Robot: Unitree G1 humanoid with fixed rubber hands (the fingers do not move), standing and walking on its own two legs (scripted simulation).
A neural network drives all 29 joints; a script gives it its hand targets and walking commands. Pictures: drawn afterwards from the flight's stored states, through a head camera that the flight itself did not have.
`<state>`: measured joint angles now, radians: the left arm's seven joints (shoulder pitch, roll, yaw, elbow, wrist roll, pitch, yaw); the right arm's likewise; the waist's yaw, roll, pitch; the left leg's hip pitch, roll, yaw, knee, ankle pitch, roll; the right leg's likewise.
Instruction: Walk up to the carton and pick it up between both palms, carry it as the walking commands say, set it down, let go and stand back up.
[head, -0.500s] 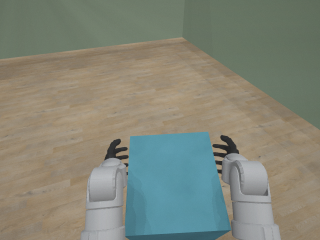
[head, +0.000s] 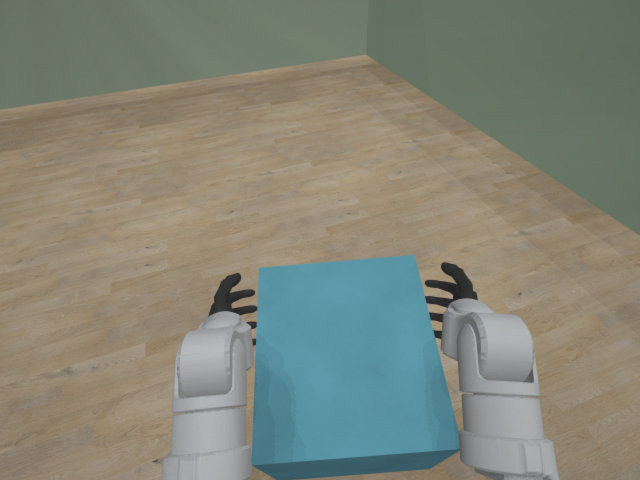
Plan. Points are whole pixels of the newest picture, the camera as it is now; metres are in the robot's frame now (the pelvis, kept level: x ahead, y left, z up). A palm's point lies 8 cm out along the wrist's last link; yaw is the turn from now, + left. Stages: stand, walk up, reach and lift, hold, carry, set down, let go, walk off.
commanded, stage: carry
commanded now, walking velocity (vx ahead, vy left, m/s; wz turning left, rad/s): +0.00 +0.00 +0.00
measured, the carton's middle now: (345, 369) +0.29 -0.01 +0.00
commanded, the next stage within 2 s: hold in 1.42 s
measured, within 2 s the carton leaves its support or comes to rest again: neither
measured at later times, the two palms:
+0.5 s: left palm (216, 330) +0.30 +0.15 +0.09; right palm (447, 315) +0.30 -0.14 +0.09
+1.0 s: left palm (231, 321) +0.30 +0.13 +0.10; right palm (463, 310) +0.30 -0.16 +0.10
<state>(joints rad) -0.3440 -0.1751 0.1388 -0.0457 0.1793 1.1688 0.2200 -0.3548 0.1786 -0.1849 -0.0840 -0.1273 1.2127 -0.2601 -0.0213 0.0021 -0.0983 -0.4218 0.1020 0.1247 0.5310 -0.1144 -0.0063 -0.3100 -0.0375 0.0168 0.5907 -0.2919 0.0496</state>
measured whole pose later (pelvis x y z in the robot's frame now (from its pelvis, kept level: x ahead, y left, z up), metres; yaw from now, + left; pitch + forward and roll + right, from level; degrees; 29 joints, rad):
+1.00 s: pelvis +0.01 -0.01 +0.00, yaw +0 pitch +1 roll +0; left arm -0.34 -0.17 0.13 -0.07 0.17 1.19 0.23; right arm -0.34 0.17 -0.17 -0.11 -0.13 1.22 -0.26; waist -0.01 0.01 -0.09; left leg -0.40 0.11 0.13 0.53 -0.13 -0.02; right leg -0.28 -0.04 0.00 0.58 -0.31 0.04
